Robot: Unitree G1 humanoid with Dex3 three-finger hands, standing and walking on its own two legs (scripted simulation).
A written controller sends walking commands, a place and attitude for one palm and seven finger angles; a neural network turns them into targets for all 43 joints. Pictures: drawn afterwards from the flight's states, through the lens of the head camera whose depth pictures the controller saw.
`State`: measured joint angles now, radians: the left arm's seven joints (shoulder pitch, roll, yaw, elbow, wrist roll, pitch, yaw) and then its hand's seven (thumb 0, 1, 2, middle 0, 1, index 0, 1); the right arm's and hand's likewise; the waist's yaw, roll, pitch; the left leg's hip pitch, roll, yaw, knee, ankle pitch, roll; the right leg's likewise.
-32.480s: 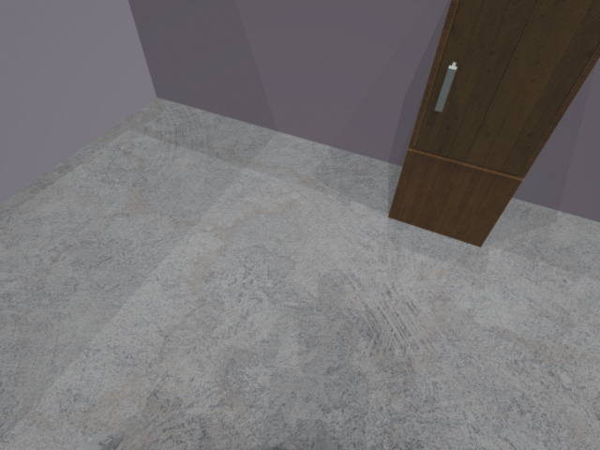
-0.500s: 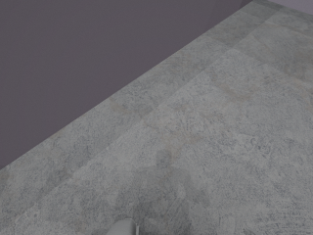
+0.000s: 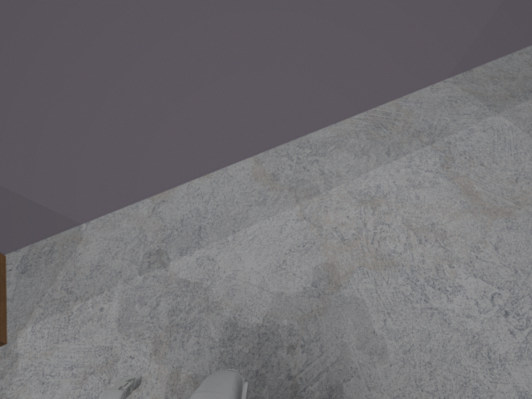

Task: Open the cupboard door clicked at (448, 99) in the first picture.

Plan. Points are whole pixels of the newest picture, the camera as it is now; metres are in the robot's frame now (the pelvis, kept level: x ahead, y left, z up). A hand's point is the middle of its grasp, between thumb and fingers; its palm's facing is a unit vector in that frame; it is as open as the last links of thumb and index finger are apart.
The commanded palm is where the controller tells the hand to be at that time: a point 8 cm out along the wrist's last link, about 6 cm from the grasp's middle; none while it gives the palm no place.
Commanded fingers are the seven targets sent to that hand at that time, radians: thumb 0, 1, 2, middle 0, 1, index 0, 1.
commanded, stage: turn to face it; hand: left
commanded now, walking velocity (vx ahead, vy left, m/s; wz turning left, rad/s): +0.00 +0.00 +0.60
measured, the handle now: out of the picture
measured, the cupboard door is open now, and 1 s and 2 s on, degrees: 49 49 49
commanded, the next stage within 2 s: none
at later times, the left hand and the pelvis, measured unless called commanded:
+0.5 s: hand out of the picture +0.07 +0.21 -0.15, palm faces +0.31 -0.91 -0.29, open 7.4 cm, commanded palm none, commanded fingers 0.00 0.90 0.90 -0.20 -0.30 -0.20 -0.30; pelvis +0.03 -0.03 +0.00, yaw +18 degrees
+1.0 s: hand out of the picture -0.02 +0.19 -0.17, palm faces +0.59 -0.77 -0.23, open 7.4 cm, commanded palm none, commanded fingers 0.00 0.90 0.90 -0.20 -0.30 -0.20 -0.30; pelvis +0.04 -0.02 +0.00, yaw +36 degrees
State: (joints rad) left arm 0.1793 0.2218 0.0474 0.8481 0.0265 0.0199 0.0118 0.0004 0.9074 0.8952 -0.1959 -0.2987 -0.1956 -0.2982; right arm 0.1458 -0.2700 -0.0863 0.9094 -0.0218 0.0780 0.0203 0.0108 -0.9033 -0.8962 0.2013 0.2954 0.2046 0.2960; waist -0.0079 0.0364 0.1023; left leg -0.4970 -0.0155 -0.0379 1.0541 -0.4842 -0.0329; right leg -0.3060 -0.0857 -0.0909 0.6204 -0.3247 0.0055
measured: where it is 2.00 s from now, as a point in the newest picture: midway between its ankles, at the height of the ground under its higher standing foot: outside the picture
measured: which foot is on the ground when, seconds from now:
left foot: up 0.00-0.20, down 0.22-0.50, up 0.52-0.82, down 0.84-1.00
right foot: down 0.00-0.22, up 0.24-0.50, down 0.52-0.84, up 0.86-1.00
